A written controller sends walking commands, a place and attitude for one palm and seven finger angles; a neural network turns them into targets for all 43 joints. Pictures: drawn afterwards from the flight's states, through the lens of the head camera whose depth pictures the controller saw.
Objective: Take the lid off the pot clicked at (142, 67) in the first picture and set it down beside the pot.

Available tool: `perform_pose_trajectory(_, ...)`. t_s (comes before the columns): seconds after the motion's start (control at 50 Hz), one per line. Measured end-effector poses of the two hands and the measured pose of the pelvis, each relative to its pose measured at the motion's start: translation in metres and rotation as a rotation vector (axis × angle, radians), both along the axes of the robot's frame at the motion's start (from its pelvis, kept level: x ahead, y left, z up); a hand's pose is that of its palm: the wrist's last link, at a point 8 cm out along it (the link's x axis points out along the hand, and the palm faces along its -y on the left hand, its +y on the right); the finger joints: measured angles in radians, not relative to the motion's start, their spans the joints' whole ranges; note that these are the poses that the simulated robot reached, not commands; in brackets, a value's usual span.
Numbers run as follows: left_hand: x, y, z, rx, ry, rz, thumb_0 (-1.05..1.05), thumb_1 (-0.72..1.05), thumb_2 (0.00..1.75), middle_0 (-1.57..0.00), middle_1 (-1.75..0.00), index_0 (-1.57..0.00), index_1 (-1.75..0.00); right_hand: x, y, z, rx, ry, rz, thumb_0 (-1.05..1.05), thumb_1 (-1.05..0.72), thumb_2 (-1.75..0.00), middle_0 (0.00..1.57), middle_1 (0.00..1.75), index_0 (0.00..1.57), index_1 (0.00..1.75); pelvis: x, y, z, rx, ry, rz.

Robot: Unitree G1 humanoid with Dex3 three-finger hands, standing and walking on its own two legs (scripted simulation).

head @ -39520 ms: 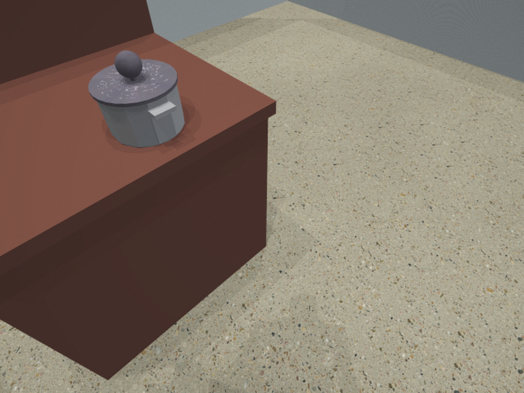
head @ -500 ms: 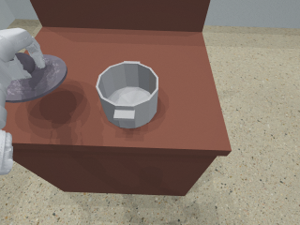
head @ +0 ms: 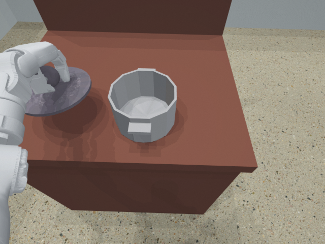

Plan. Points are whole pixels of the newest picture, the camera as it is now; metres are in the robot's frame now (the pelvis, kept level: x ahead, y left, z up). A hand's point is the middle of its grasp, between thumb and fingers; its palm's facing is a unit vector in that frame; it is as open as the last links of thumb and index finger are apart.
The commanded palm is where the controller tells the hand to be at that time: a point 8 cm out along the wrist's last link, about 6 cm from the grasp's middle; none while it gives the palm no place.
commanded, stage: lower the lid onto the table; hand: left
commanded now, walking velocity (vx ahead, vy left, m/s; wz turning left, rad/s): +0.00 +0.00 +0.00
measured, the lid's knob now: (47, 76) +0.49 +0.28 +0.14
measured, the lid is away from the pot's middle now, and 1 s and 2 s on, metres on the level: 0.23 0.23 0.23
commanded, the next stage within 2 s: open the fingers wide in 1.48 s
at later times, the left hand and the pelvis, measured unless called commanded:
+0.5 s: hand (48, 95) +0.45 +0.28 +0.11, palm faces -0.44 -0.09 -0.89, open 7.3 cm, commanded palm +0.46 +0.27 +0.18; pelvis +0.01 -0.01 +0.00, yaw +1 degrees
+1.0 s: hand (58, 101) +0.46 +0.27 +0.08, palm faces -0.47 -0.14 -0.87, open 7.2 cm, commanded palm +0.47 +0.27 +0.15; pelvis +0.01 -0.02 -0.01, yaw +1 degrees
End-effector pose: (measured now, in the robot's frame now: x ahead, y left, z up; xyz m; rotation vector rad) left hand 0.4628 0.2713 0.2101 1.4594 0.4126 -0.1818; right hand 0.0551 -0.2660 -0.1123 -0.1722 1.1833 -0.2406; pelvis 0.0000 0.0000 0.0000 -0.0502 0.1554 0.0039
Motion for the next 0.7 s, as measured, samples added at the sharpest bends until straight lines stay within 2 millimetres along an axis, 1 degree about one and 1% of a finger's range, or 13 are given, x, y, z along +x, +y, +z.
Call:
perform_pose_trajectory(0.06, 0.001, 0.0, -0.009, 0.024, 0.032, 0.007, 0.03, 0.06, 1.04, -0.68, -0.78, -0.84, -0.87, 0.0, -0.001, 0.0, 0.001, 0.009, -0.005, 0.01, -0.9, -0.9, 0.2, 0.3, 0.2, 0.3, 0.001, 0.0, 0.0, -0.001, 0.003, -0.001)
perform_pose_trajectory(0.1, 0.0, -0.004, -0.014, 0.041, 0.044, -0.006, 0.03, 0.06, 1.04, -0.68, -0.78, -0.84, -0.87, 0.0, -0.001, -0.001, 0.0, 0.019, 0.002, 0.01, -0.9, -0.9, 0.2, 0.3, 0.2, 0.3, 0.001, 0.001, 0.0, -0.003, 0.004, 0.006)
perform_pose_trajectory(0.18, 0.0, -0.009, -0.017, 0.015, 0.026, -0.037, 0.03, 0.06, 1.04, -0.68, -0.78, -0.84, -0.87, 0.003, -0.001, -0.001, -0.003, 0.02, 0.015, 0.01, -0.91, -0.9, 0.2, 0.3, 0.2, 0.3, 0.003, 0.0, 0.0, -0.004, 0.005, 0.016)
perform_pose_trajectory(0.22, 0.001, -0.005, -0.019, -0.006, 0.022, -0.027, 0.03, 0.06, 1.04, -0.68, -0.78, -0.85, -0.87, 0.006, -0.001, 0.0, -0.004, 0.011, 0.011, 0.01, -0.91, -0.9, 0.2, 0.3, 0.2, 0.3, 0.004, -0.001, -0.001, -0.001, 0.006, 0.01)
perform_pose_trajectory(0.3, 0.002, 0.0, -0.025, 0.02, 0.047, -0.002, 0.03, 0.06, 1.04, -0.68, -0.78, -0.85, -0.87, 0.01, -0.003, 0.002, -0.006, -0.001, 0.011, 0.01, -0.91, -0.9, 0.2, 0.3, 0.2, 0.3, 0.004, -0.002, -0.001, -0.003, 0.009, 0.01)
perform_pose_trajectory(0.42, -0.004, 0.003, -0.033, 0.011, 0.052, -0.005, 0.04, 0.07, 1.04, -0.68, -0.78, -0.84, -0.87, 0.015, -0.005, 0.001, -0.007, 0.001, 0.029, 0.01, -0.91, -0.9, 0.2, 0.3, 0.2, 0.3, 0.006, -0.004, -0.001, -0.004, 0.013, 0.021)
perform_pose_trajectory(0.5, -0.006, 0.006, -0.041, 0.024, 0.087, 0.007, 0.03, 0.07, 1.04, -0.68, -0.78, -0.84, -0.87, 0.019, -0.007, 0.0, -0.015, 0.003, 0.028, 0.01, -0.91, -0.9, 0.2, 0.3, 0.2, 0.3, 0.006, -0.006, -0.002, -0.003, 0.014, 0.019)
perform_pose_trajectory(0.58, -0.006, 0.001, -0.047, 0.016, 0.095, -0.017, 0.04, 0.07, 1.04, -0.68, -0.78, -0.85, -0.87, 0.018, -0.008, 0.0, -0.024, 0.015, 0.042, 0.01, -0.91, -0.9, 0.2, 0.3, 0.2, 0.3, 0.004, -0.007, -0.001, -0.006, 0.019, 0.038)
perform_pose_trajectory(0.64, -0.005, 0.007, -0.051, -0.021, 0.091, -0.004, 0.04, 0.07, 1.04, -0.68, -0.78, -0.85, -0.87, 0.017, -0.011, 0.0, -0.029, 0.015, 0.03, 0.01, -0.9, -0.9, 0.2, 0.3, 0.2, 0.3, 0.005, -0.01, -0.003, 0.0, 0.023, 0.025)
perform_pose_trajectory(0.7, -0.004, 0.009, -0.056, 0.031, 0.121, 0.005, 0.03, 0.07, 1.04, -0.68, -0.77, -0.85, -0.87, 0.012, -0.013, 0.0, -0.038, 0.027, 0.014, 0.01, -0.9, -0.9, 0.2, 0.3, 0.2, 0.3, 0.005, -0.012, -0.004, -0.002, 0.028, 0.019)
